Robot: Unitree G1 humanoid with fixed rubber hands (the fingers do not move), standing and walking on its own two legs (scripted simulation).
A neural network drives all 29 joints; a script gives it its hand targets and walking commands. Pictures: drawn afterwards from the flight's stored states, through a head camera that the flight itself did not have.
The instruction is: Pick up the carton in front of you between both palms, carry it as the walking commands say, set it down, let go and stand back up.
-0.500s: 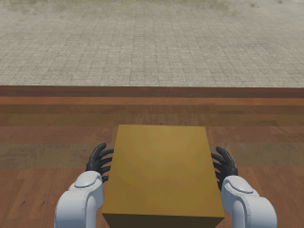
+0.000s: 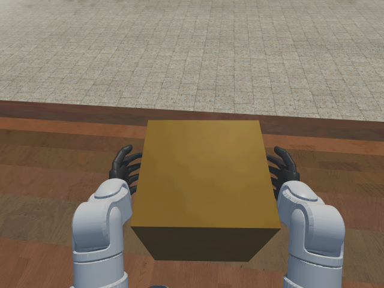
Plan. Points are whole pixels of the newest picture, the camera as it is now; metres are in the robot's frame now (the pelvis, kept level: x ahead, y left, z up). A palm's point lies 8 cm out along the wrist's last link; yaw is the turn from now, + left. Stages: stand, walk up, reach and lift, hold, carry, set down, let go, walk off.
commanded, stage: carry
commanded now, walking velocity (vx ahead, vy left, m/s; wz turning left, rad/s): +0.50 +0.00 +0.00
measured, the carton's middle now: (202, 196) +0.32 +0.01 +0.03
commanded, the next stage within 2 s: none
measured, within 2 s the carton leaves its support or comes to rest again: neither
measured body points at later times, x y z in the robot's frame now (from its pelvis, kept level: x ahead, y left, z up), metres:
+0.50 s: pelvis +0.31 +0.03 -0.01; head +0.38 +0.03 +0.43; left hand +0.67 +0.15 +0.06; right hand +0.65 -0.15 +0.06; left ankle +0.29 +0.09 -0.73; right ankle +0.33 -0.10 -0.68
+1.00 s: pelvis +0.66 -0.03 -0.18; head +0.70 -0.04 +0.26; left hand +1.00 +0.13 -0.11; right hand +1.01 -0.17 -0.12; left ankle +0.76 +0.11 -0.84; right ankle +0.57 -0.06 -0.87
